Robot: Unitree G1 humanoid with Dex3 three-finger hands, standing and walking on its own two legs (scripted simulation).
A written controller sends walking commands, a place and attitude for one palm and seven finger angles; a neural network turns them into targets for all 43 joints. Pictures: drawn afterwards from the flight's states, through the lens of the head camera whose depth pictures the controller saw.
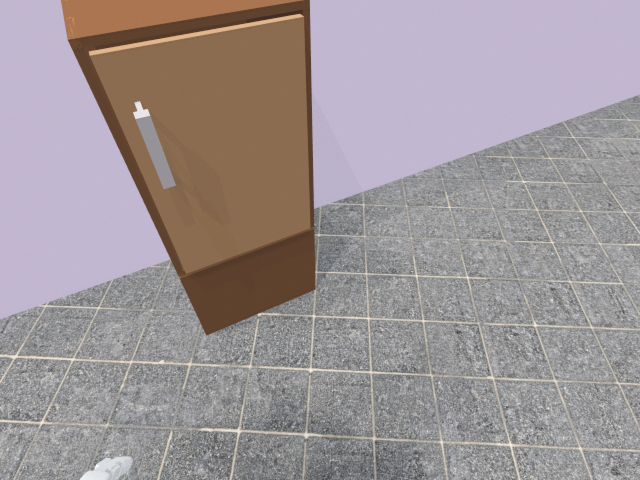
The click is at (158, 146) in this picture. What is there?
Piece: cupboard door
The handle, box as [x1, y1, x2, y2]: [133, 101, 175, 188]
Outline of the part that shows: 134,102 137,110 133,113 163,188 175,185 147,109 142,109 139,101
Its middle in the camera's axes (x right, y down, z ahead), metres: -0.32 -0.18 +0.75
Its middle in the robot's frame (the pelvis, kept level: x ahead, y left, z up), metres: +0.67 +0.36 +0.04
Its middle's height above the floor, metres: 0.80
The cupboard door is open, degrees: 0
